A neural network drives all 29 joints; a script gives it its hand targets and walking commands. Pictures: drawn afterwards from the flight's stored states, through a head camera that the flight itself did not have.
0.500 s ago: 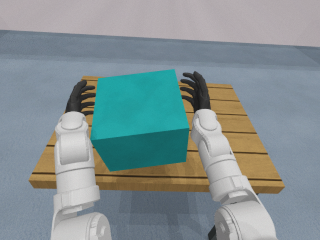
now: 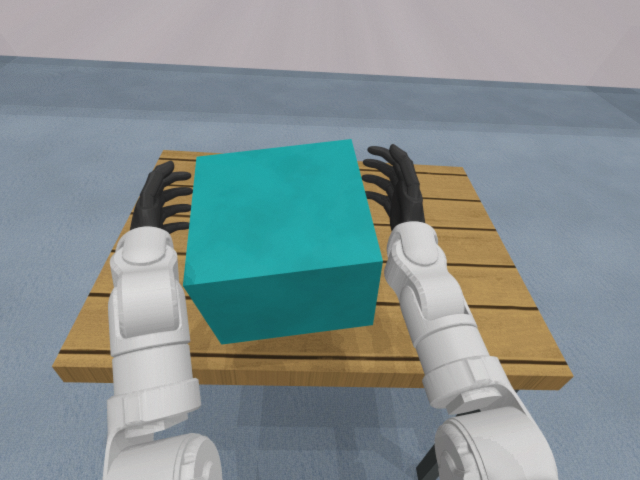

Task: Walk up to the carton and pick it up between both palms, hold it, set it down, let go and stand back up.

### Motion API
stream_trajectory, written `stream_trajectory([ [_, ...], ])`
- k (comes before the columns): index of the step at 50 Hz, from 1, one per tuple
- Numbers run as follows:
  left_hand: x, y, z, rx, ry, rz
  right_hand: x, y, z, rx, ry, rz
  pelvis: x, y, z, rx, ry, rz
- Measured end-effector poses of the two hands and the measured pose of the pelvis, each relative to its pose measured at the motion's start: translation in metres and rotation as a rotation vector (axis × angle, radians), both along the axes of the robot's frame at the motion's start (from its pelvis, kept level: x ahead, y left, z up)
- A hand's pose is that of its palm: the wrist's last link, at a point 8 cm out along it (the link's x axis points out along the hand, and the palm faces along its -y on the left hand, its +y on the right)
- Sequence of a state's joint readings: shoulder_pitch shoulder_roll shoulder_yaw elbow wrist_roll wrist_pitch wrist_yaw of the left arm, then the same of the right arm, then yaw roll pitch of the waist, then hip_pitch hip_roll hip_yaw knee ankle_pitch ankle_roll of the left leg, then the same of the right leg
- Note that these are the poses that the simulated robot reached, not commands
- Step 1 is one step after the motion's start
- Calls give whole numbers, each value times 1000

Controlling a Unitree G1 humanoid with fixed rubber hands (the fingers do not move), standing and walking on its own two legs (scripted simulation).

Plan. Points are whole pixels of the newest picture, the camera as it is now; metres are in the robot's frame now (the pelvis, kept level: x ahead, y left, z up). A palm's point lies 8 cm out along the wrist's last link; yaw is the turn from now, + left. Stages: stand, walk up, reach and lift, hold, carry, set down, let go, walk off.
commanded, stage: hold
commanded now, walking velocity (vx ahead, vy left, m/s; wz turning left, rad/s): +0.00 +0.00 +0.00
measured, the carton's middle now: (286, 242) +0.38 +0.00 +0.12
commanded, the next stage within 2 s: none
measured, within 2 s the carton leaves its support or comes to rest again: neither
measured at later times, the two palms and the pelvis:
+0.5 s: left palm (150, 232) +0.35 +0.15 +0.18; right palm (407, 218) +0.34 -0.14 +0.19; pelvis -0.01 +0.00 +0.00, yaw +0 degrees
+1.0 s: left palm (146, 233) +0.35 +0.16 +0.17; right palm (400, 213) +0.35 -0.13 +0.19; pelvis +0.00 +0.00 +0.00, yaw +1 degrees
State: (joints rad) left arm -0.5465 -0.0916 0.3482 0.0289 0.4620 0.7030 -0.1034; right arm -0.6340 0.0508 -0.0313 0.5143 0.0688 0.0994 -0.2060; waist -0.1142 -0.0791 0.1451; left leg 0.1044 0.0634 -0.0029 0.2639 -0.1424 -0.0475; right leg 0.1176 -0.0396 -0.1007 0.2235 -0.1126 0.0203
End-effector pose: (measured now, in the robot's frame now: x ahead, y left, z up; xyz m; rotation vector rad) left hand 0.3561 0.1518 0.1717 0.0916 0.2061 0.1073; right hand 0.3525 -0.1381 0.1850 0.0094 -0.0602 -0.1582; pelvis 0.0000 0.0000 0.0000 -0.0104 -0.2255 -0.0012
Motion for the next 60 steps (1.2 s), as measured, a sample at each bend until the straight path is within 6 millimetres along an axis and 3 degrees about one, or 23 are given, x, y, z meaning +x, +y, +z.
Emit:
stream_trajectory([
  [11, -9, 6, -3, 1, -3, 15, -7, 7, 0, 8, -7, 6, -3, 1, 0, -1, -6, 6],
  [30, -10, -1, 6, 8, 3, 5, -10, -1, 4, 5, -4, 0, -15, 1, 0, 5, -2, -5],
  [37, -8, 2, 5, -6, 6, 19, -4, 3, 9, -8, -8, 12, -13, -3, 0, 5, 2, 2],
  [60, -5, 5, -4, 12, 7, 7, -3, 5, -4, 6, -4, 8, -1, 5, 0, 0, -3, 2],
])
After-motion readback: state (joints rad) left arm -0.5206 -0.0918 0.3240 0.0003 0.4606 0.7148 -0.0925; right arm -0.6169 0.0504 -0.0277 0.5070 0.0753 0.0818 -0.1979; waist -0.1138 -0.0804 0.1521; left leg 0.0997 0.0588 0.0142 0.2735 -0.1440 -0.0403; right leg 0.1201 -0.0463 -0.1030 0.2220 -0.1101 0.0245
